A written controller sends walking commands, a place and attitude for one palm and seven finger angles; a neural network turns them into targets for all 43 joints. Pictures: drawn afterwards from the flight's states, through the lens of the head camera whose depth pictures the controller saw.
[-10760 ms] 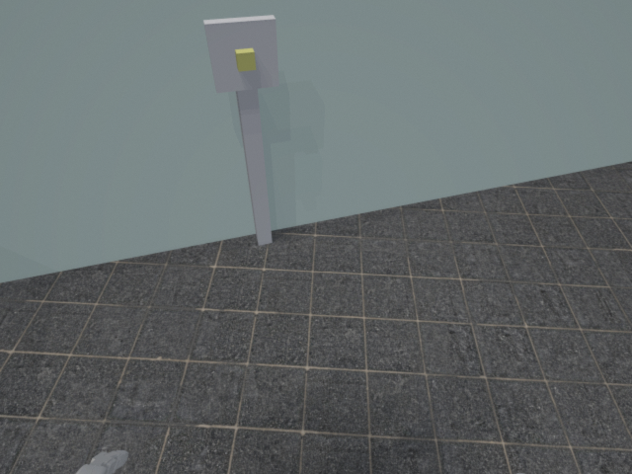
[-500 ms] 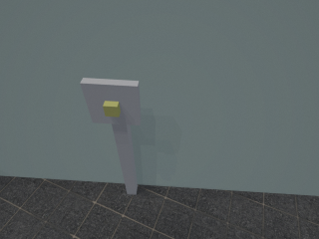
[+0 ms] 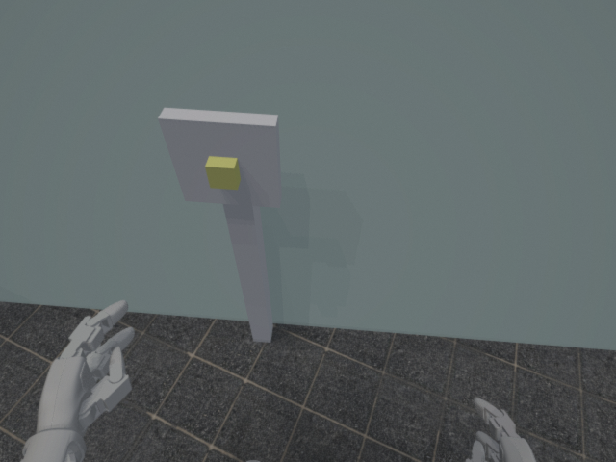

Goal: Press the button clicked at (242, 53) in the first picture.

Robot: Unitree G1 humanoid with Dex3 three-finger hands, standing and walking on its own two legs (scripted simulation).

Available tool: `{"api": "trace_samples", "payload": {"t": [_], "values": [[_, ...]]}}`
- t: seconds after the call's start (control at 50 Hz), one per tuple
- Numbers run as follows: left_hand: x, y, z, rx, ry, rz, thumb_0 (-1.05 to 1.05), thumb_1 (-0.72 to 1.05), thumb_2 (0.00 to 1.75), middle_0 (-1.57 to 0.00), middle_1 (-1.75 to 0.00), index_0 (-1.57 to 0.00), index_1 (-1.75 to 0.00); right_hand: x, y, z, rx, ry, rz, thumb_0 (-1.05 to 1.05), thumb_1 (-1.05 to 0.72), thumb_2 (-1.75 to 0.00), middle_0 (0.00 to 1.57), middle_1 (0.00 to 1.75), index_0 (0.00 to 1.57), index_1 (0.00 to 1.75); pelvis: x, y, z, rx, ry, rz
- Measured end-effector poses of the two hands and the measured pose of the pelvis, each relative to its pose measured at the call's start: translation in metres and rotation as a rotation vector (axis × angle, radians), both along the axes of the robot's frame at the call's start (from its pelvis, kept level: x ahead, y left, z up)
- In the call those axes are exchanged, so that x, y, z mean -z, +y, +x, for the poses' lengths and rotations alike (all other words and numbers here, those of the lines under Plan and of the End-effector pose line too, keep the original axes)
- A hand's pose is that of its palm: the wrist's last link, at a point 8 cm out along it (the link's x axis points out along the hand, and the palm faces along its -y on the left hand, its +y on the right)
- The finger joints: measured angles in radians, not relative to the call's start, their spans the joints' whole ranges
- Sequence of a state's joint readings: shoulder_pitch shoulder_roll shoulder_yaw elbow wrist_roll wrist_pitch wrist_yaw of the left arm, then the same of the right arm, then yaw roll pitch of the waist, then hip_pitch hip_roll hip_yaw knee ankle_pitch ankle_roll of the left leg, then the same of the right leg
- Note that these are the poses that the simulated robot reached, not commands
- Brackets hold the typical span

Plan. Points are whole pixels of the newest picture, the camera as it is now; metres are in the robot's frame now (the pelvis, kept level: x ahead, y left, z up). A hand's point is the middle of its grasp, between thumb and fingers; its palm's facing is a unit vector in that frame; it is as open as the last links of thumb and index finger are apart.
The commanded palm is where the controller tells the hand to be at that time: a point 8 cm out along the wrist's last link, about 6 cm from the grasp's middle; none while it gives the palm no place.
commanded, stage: raise the hand and make a fist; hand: left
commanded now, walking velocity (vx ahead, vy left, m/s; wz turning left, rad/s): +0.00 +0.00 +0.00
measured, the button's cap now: (224, 171) +0.54 +0.17 +0.05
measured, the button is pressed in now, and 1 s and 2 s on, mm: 0 0 0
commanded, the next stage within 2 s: aim a knuckle at the button in 1.78 s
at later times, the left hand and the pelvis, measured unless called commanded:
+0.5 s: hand (156, 387) +0.21 +0.20 -0.02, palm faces -0.06 -1.00 -0.04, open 3.5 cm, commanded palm +0.17 +0.27 +0.00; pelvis +0.02 -0.02 -0.06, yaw -1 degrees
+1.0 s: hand (143, 371) +0.22 +0.21 +0.02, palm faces -0.01 -1.00 -0.06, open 3.1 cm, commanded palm +0.19 +0.26 +0.03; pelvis +0.01 -0.01 -0.05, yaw +0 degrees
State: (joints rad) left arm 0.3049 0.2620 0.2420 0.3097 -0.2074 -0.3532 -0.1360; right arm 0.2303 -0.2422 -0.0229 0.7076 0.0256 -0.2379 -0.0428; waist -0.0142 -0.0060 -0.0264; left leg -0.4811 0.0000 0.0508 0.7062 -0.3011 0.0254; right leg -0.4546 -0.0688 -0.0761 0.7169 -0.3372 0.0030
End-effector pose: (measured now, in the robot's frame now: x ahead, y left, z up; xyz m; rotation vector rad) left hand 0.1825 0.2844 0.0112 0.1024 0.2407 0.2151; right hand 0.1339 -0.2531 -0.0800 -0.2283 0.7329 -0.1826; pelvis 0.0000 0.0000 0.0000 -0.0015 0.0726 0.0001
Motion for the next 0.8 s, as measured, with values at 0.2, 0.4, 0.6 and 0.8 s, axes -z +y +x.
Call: {"api": "trace_samples", "payload": {"t": [0.2,0.4,0.6,0.8], "values": [[0.057,-0.019,-0.024,0.233,-0.14,-0.056,0.01,0.9,0.9,-0.54,-0.68,-0.55,-0.68,0.04,-0.008,0.052,-0.11,-0.149,-0.019,0.01,-0.91,-0.9,0.2,0.3,0.2,0.31,0.069,-0.021,-0.003,0.011,0.165,-0.017],[0.021,-0.017,0.0,0.22,-0.19,-0.04,0.01,0.9,0.9,-0.81,-0.97,-0.82,-0.97,0.058,0.0,0.073,-0.079,-0.13,0.02,0.02,-0.91,-0.9,0.2,0.3,0.2,0.3,0.073,-0.026,0.012,-0.01,0.185,-0.052],[0.01,-0.019,0.008,0.214,-0.13,-0.061,0.01,0.9,0.9,-1.09,-1.27,-1.09,-1.27,0.044,-0.004,0.056,-0.016,-0.106,0.024,0.02,-0.91,-0.9,0.2,0.3,0.2,0.3,0.059,-0.022,0.017,0.008,0.186,-0.035],[0.012,-0.026,0.005,0.259,-0.15,-0.068,0.01,0.9,0.9,-1.26,-1.46,-1.27,-1.46,0.037,-0.004,0.042,-0.029,-0.093,-0.016,0.02,-0.91,-0.9,0.2,0.3,0.2,0.3,0.058,-0.013,0.008,-0.002,0.159,-0.05]]}}
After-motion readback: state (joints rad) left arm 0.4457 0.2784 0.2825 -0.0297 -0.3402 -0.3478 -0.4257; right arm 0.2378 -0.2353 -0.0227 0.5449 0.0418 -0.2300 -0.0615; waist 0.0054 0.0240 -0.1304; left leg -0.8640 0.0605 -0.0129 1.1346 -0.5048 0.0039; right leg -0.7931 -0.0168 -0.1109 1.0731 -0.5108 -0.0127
